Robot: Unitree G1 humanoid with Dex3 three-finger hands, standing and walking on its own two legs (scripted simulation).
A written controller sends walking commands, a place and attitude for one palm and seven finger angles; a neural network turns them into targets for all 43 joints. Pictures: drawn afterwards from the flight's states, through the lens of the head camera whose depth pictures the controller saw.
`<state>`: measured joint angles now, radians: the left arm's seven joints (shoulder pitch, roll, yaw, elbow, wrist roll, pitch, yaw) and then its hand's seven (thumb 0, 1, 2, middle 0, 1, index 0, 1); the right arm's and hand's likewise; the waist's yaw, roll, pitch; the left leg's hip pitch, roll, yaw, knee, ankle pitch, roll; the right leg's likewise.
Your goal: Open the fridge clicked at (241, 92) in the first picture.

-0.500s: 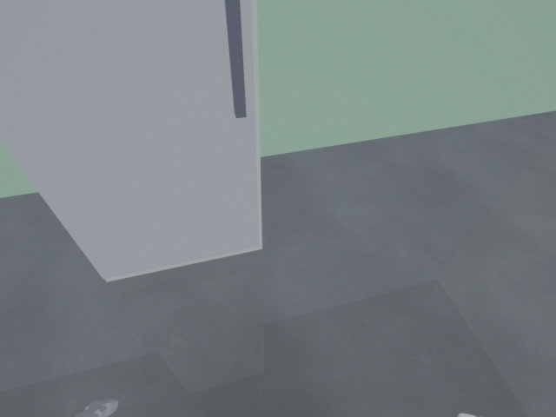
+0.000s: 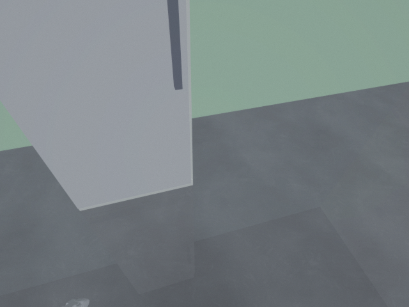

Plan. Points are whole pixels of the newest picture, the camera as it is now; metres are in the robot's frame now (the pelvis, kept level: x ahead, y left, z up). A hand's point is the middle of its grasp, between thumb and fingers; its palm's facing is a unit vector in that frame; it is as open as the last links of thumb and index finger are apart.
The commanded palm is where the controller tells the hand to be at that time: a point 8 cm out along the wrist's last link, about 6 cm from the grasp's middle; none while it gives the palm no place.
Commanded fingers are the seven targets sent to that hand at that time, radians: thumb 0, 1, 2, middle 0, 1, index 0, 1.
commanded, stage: stand and wait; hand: right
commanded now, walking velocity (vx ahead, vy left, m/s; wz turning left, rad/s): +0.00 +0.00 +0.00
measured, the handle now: (174, 42) +0.82 +0.14 +0.13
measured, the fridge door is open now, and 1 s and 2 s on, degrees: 0 0 0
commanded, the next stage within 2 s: look at it before walking up in 0.46 s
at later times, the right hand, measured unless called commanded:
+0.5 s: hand out of the picture +0.06 -0.24 -0.15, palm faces -0.04 +0.94 -0.33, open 7.4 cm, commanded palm none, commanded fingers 0.00 -0.90 -0.90 0.20 0.30 0.20 0.30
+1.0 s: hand out of the picture +0.06 -0.24 -0.15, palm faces -0.04 +0.94 -0.33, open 7.4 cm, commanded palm none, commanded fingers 0.00 -0.90 -0.90 0.20 0.30 0.20 0.30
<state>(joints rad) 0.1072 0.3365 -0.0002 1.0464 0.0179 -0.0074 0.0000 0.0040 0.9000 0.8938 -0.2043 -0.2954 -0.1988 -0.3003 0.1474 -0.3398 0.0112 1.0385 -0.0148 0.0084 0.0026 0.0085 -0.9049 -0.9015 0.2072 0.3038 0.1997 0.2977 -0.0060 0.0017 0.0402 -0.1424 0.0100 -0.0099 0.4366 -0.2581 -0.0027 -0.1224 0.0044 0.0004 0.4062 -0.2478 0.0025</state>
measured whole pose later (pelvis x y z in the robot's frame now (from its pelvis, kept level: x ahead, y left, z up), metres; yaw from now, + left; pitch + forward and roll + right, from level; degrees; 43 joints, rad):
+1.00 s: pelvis -0.01 +0.00 +0.00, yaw +0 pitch -2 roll +0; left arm 0.11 0.33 -0.01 1.11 0.01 -0.02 0.00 0.00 0.90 0.89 -0.20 -0.30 -0.20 -0.30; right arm 0.13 -0.34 0.01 1.09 -0.01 0.00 0.00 0.01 -0.91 -0.90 0.21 0.30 0.20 0.30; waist 0.00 0.00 0.04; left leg -0.13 0.00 -0.01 0.37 -0.21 0.00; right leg -0.12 0.00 0.00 0.35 -0.20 0.01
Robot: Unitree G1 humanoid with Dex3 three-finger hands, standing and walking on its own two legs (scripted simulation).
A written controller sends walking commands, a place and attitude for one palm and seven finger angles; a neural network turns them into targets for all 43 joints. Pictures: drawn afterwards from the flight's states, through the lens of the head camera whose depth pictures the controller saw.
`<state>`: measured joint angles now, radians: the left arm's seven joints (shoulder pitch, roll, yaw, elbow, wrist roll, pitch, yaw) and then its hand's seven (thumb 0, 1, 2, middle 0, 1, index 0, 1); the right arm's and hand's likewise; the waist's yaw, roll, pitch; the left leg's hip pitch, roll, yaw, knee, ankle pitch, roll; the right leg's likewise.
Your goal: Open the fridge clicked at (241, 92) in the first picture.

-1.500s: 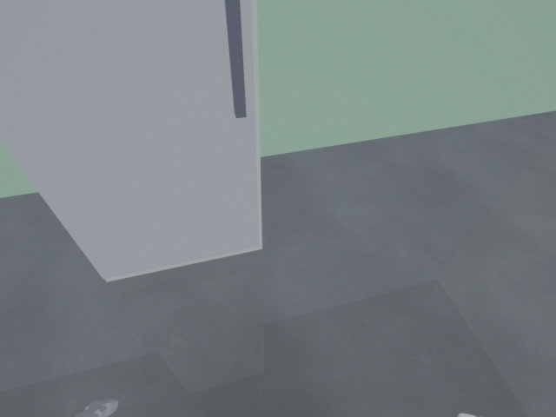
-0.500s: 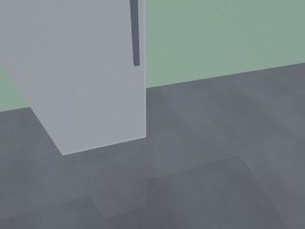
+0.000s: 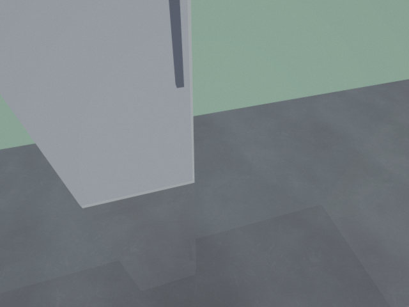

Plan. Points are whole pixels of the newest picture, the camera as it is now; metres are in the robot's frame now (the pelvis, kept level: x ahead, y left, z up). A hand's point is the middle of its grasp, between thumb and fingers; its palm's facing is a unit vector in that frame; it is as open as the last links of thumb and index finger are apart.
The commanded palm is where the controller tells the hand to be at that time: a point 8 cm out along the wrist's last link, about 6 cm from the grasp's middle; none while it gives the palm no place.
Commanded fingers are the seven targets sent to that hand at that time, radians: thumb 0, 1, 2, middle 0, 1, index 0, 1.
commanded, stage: look at it before walking up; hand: right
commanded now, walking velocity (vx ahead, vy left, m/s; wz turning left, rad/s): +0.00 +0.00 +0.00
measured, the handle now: (175, 40) +0.83 +0.14 +0.13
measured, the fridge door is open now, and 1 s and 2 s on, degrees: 0 0 0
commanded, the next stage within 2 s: turn to face it in 0.04 s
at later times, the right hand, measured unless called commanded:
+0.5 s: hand out of the picture +0.06 -0.20 -0.18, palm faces -0.12 +0.96 -0.26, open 7.4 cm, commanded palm none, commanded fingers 0.00 -0.90 -0.90 0.20 0.30 0.20 0.30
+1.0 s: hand out of the picture +0.07 -0.24 -0.18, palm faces -0.20 +0.96 -0.21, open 7.4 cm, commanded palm none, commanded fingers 0.00 -0.90 -0.90 0.20 0.30 0.20 0.30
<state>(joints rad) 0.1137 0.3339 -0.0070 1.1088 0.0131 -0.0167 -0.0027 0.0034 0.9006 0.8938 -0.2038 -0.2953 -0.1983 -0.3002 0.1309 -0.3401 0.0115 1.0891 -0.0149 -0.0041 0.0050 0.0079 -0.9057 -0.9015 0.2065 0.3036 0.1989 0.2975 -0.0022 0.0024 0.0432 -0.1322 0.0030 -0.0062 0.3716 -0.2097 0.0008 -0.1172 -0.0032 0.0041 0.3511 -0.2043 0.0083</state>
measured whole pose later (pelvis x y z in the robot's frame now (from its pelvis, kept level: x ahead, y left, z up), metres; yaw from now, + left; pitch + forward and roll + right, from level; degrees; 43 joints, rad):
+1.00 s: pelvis -0.04 -0.05 -0.01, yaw +14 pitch +0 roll +2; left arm 0.25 0.17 0.02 0.98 0.03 0.00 0.03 0.00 0.90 0.89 -0.20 -0.30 -0.20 -0.30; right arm 0.22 -0.26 -0.08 0.95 -0.03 0.07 0.01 0.01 -0.91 -0.90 0.20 0.30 0.20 0.30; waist 0.00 0.05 0.02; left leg -0.48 -0.03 -0.07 1.04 -0.38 -0.04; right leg -0.20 -0.03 -0.09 0.48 -0.29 -0.04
